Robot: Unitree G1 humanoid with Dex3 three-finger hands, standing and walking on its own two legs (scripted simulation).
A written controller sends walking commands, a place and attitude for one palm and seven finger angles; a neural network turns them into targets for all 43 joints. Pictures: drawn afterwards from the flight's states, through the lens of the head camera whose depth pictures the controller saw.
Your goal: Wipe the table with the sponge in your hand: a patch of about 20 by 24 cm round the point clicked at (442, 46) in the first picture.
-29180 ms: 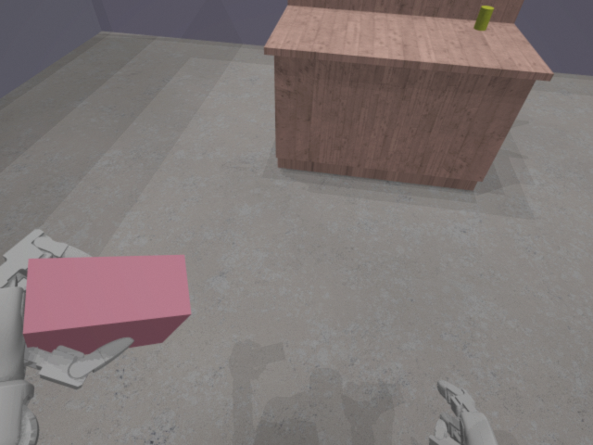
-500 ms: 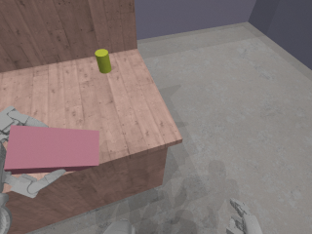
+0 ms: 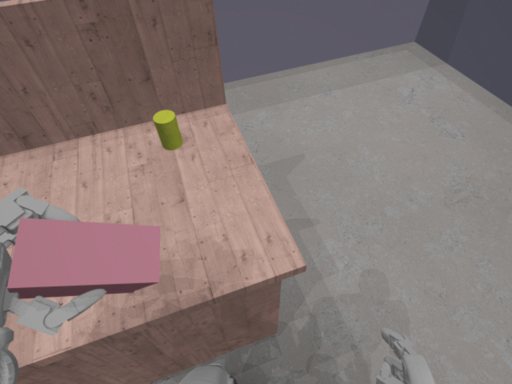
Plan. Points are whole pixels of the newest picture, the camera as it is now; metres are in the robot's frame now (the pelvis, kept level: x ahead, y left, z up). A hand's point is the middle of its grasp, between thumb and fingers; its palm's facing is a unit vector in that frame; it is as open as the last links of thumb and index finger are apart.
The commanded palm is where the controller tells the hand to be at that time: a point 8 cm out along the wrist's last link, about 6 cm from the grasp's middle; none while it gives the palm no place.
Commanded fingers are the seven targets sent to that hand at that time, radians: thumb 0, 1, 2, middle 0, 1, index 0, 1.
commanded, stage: come to a stop and stand still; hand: left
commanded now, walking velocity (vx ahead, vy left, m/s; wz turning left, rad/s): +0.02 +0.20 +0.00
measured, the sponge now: (106, 263) +0.22 +0.20 +0.14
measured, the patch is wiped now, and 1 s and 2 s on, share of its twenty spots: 0.00 0.00 0.00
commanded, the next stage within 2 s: look again from close up in 1.00 s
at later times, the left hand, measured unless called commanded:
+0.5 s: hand (6, 204) +0.26 +0.31 +0.20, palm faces +0.53 -0.77 -0.37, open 10.4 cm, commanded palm +0.17 +0.29 +0.18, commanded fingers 0.00 0.10 1.30 -1.20 -1.60 -1.20 -1.60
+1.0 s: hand (0, 247) +0.22 +0.32 +0.16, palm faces +0.45 -0.84 -0.29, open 10.4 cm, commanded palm +0.16 +0.34 +0.18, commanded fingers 0.00 0.10 1.30 -1.20 -1.60 -1.20 -1.60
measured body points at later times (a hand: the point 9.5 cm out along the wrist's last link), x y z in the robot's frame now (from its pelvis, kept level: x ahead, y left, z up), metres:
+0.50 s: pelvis +0.01 +0.01 +0.00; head +0.03 +0.03 +0.45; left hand +0.23 +0.35 +0.21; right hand +0.16 -0.22 -0.09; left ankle +0.02 +0.13 -0.74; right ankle +0.03 -0.07 -0.74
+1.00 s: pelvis +0.00 +0.06 +0.00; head +0.01 +0.08 +0.45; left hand +0.19 +0.36 +0.18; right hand +0.17 -0.14 -0.08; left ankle +0.02 +0.13 -0.74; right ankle +0.03 -0.07 -0.74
